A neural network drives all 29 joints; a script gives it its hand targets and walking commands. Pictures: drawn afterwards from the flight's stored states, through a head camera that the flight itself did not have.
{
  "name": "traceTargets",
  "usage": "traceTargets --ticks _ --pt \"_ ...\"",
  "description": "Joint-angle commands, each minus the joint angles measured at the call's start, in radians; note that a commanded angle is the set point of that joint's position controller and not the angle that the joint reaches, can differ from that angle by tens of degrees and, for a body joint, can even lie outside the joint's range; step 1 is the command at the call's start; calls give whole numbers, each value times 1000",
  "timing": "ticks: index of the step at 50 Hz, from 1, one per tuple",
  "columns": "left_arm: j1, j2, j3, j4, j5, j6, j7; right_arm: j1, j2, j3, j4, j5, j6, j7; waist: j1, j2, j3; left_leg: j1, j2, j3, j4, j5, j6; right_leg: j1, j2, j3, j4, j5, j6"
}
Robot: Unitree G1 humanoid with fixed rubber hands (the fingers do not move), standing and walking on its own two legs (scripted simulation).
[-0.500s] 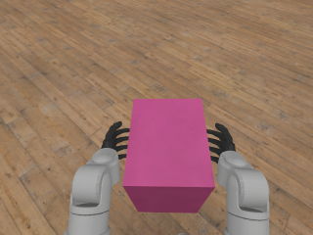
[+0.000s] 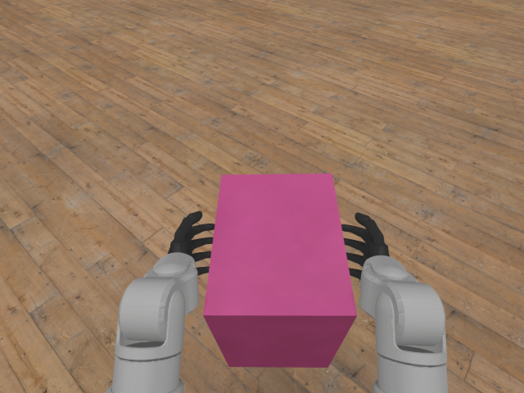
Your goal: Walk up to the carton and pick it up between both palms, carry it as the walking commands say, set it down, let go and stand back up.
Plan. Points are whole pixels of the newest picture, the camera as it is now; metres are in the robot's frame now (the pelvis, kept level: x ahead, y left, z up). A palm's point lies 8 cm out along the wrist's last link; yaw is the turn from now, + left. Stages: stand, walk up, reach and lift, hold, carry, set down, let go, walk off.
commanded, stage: carry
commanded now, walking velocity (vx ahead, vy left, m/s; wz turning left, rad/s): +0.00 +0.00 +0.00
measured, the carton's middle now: (277, 276) +0.29 -0.01 +0.02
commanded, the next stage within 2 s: hold in 1.60 s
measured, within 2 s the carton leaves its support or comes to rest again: neither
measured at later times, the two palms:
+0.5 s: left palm (162, 259) +0.27 +0.15 +0.09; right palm (347, 259) +0.27 -0.11 +0.10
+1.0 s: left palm (174, 252) +0.31 +0.15 +0.06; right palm (342, 257) +0.30 -0.11 +0.06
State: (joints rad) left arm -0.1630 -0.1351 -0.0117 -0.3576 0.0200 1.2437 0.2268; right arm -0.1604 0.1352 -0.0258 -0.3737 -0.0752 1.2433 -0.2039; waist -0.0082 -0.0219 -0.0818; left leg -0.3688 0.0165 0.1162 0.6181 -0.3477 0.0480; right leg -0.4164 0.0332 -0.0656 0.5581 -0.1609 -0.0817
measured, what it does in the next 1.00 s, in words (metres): stands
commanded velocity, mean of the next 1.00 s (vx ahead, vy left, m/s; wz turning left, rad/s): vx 0.00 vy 0.00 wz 0.00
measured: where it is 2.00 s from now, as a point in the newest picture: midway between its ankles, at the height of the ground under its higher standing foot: outside the picture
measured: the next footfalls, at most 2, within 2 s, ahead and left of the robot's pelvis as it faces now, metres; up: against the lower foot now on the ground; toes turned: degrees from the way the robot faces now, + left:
none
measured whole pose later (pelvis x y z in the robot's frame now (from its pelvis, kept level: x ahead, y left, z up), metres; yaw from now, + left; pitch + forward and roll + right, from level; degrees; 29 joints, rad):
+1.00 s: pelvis +0.02 +0.03 +0.00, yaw +0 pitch +3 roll +0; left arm -0.22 -0.14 0.01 0.01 0.11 0.96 0.16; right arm -0.17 0.14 -0.09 -0.05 -0.08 0.96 -0.19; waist -0.01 -0.02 -0.11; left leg -0.37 0.00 0.12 0.60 -0.28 0.06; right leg -0.41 0.02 -0.07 0.55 -0.19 -0.05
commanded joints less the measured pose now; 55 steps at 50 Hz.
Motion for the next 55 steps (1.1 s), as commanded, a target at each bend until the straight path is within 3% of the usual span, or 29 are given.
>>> traceTargets --ticks 1,3,6,10,16,17,18,24,25,26,27,28,30,31,32,34,37,38,42,43,44,45,46,47,49,51,53,54,55 --pt "-418 -930 -464 -151 -215 -55 -153 -425 964 539 -86 310 -48 153 2 -65 -293 153 17 -56 -64 17 17 40 -196 213 -301 -267 -7" --pt "-380 -917 -451 -117 -203 -55 -151 -433 953 534 -83 309 -52 147 -1 -66 -269 192 40 -73 -99 -7 27 -8 -170 204 -315 -302 30" --pt "-486 -941 -505 -162 -223 -52 -151 -413 959 498 -56 298 -48 160 1 78 -268 126 108 -158 -209 -104 40 4 -141 168 -180 -270 6" --pt "-495 -933 -496 -155 -220 -65 -147 -414 962 498 -32 295 -52 161 4 -5 -211 48 111 -148 -213 -169 35 1 -139 195 -218 -320 -12" --pt "-503 -906 -490 -143 -201 -76 -143 -426 927 473 -23 285 -67 167 8 21 -245 53 106 -151 -216 -208 39 29 -118 166 -188 -290 -15" --pt "-488 -961 -502 -137 -223 -70 -150 -433 967 499 -53 299 -66 163 7 -13 -230 52 130 -181 -239 -169 35 23 -132 184 -171 -270 -13" --pt "-526 -954 -509 -150 -221 -77 -147 -423 969 477 -7 292 -68 168 8 88 -284 88 125 -152 -219 -126 37 73 -132 160 -149 -181 -10" --pt "-458 -911 -435 -3 -171 -128 -163 -399 908 442 77 246 -115 173 10 -4 -388 130 112 -136 -128 83 36 180 -165 186 -137 159 -21" --pt "-460 -958 -485 -103 -205 -129 -161 -460 962 504 -59 302 -122 175 10 4 -406 138 108 -126 -132 80 21 192 -161 165 -129 135 -20" --pt "-489 -918 -431 6 -158 -140 -160 -477 924 451 49 267 -128 180 10 -10 -356 123 106 -117 -161 30 19 158 -156 150 -134 39 -15" --pt "-493 -1001 -526 -156 -217 -144 -159 -496 1002 546 -110 333 -133 183 8 22 -349 154 127 -151 -170 134 22 127 -150 148 -106 94 -6" --pt "-459 -897 -430 7 -150 -144 -163 -432 902 442 68 255 -130 180 13 27 -331 123 142 -166 -193 46 35 121 -133 126 -109 18 -7" --pt "-461 -974 -514 -106 -197 -144 -160 -412 966 507 -33 301 -135 181 14 84 -365 166 147 -153 -171 153 27 148 -155 144 -86 97 -15" --pt "-449 -910 -433 33 -141 -161 -169 -440 886 444 57 244 -149 188 16 10 -372 158 140 -139 -145 167 27 165 -152 134 -101 139 -12" --pt "-471 -978 -515 -116 -193 -156 -164 -463 960 519 -78 312 -148 189 12 74 -415 207 157 -175 -168 240 28 148 -142 128 -59 125 -8" --pt "-516 -877 -418 53 -117 -197 -174 -444 893 408 170 228 -178 206 10 71 -398 235 162 -162 -152 269 39 111 -142 122 -57 107 -4" --pt "-508 -967 -501 -56 -174 -225 -189 -475 965 497 -6 265 -212 206 7 7 -443 227 131 -105 -99 272 23 207 -158 146 -76 316 -14" --pt "-472 -926 -425 109 -125 -233 -197 -483 907 435 125 216 -222 207 10 0 -435 208 122 -91 -93 205 13 205 -169 160 -90 348 -21" --pt "-479 -875 -361 226 -51 -286 -202 -530 862 406 220 186 -272 232 12 11 -390 195 132 -125 -121 215 37 177 -152 134 -80 213 -15" --pt "-491 -774 -291 327 -1 -337 -216 -470 802 321 421 112 -314 242 11 4 -386 167 119 -125 -121 130 34 201 -157 140 -85 168 -12" --pt "-558 -897 -415 140 -78 -362 -222 -553 901 436 195 193 -341 254 11 53 -400 184 126 -128 -131 152 28 200 -166 153 -87 193 -21" --pt "-473 -847 -325 317 -17 -368 -225 -531 844 380 331 143 -350 249 9 -3 -406 201 124 -122 -114 149 33 192 -166 153 -100 226 -16" --pt "-470 -975 -460 113 -106 -366 -231 -523 945 506 110 231 -350 255 9 66 -378 200 128 -113 -122 271 14 162 -170 170 -74 317 -21" --pt "-464 -931 -386 247 -61 -373 -239 -557 907 451 218 192 -359 259 10 16 -411 221 138 -123 -121 276 25 163 -161 151 -68 262 -14" --pt "-541 -853 -330 356 -16 -425 -246 -553 846 339 413 118 -404 273 8 85 -366 208 144 -139 -174 130 33 105 -133 128 -58 51 -7" --pt "-551 -896 -361 315 -23 -446 -252 -617 868 403 320 155 -433 283 11 120 -306 180 178 -189 -214 151 57 76 -104 112 -46 -22 5" --pt "-574 -831 -319 404 -1 -487 -270 -579 820 353 461 98 -463 291 11 6 -306 144 152 -158 -187 27 44 114 -114 150 -99 17 -18" --pt "-559 -803 -299 440 18 -507 -271 -591 787 333 471 86 -493 296 12 40 -340 159 133 -142 -168 25 37 137 -131 154 -95 71 -17" --pt "-570 -900 -395 247 -50 -502 -265 -620 904 449 300 180 -488 293 10 38 -330 130 128 -150 -158 32 36 147 -139 169 -109 94 -21"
